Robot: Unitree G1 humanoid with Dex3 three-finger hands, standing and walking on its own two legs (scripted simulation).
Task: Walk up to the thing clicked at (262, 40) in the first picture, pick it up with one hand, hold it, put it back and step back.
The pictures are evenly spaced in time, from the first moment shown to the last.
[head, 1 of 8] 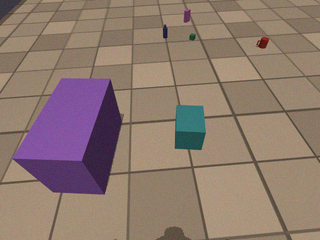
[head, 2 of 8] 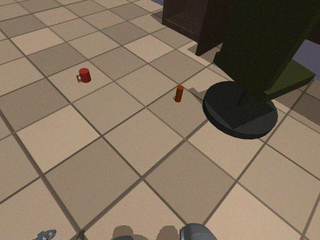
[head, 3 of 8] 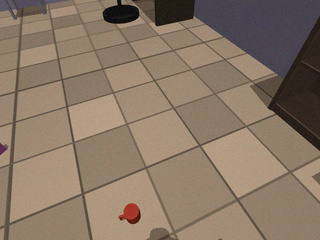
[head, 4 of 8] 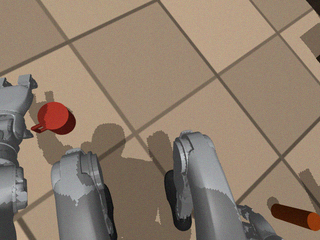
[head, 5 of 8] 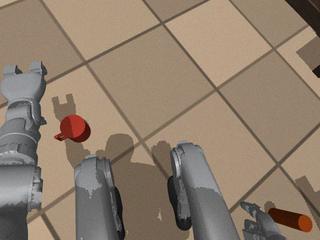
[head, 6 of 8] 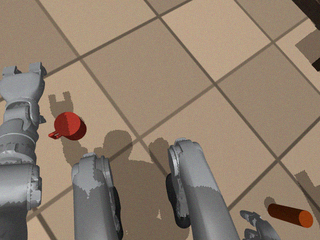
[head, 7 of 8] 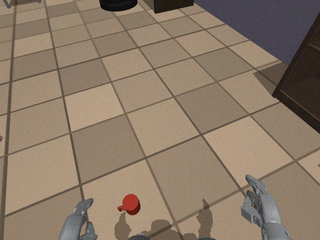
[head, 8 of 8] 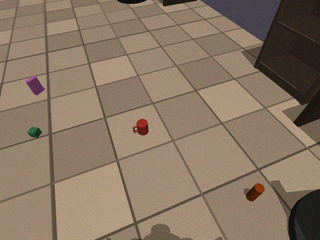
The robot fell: no
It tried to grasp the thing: yes
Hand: left
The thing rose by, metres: 0.00
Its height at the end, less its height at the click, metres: +0.00
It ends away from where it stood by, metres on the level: 0.00
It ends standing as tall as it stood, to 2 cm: yes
